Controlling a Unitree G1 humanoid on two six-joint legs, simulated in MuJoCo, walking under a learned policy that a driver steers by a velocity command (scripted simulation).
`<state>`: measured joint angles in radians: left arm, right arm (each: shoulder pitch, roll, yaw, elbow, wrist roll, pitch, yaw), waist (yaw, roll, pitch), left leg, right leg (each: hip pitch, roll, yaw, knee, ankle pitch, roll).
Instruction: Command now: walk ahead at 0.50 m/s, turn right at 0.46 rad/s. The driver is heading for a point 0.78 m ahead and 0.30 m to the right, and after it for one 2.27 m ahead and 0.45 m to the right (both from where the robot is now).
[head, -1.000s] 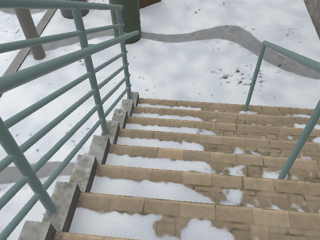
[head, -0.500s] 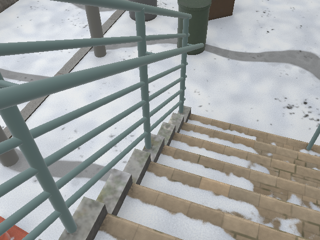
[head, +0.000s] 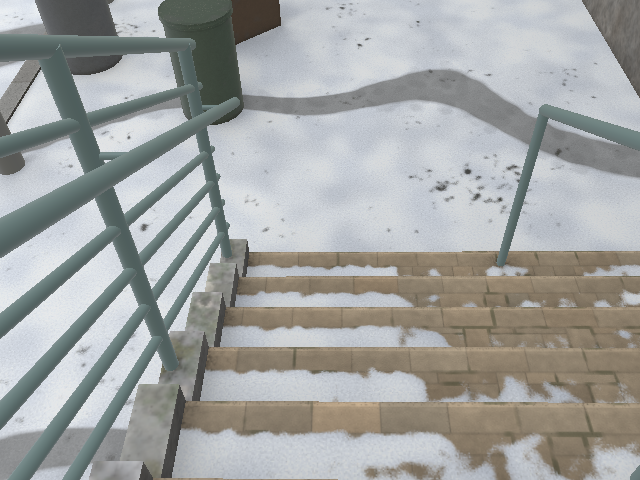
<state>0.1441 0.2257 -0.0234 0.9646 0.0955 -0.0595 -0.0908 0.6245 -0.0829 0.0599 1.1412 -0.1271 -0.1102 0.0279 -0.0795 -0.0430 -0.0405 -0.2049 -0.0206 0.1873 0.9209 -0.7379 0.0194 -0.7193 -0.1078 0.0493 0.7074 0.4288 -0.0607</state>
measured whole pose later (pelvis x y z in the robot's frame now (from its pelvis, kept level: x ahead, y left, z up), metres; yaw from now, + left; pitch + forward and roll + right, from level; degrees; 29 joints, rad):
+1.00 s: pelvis +0.57 -0.11 -0.33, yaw -35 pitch +2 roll +4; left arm 0.18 0.23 -0.03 0.82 0.09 -0.06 -0.13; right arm 0.60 -0.17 0.06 1.07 -0.09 -0.14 -0.05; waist -0.10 -0.03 0.00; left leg -0.07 -0.02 0.31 0.79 -0.74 0.02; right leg -0.91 -0.15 0.08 0.87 0.37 -0.04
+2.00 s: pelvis +0.79 -0.22 -0.45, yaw -14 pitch +7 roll -3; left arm 0.12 0.27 0.03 0.68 0.06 -0.02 0.02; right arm 0.33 -0.29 -0.03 0.71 -0.02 -0.09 0.07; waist -0.05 0.02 -0.08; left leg -0.49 -0.13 -0.16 0.78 -0.38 0.09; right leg -0.67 -0.01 0.01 1.15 -0.44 0.16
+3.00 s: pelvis +0.74 -0.22 -0.45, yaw +9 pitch +4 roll +2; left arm 0.36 0.20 0.05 0.89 0.04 -0.07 -0.06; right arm 0.35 -0.17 0.00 0.94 0.00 -0.07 0.10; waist -0.01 -0.04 -0.02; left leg -0.41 -0.05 0.09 0.67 -0.32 0.05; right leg -0.52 -0.07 -0.02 0.90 -0.29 0.12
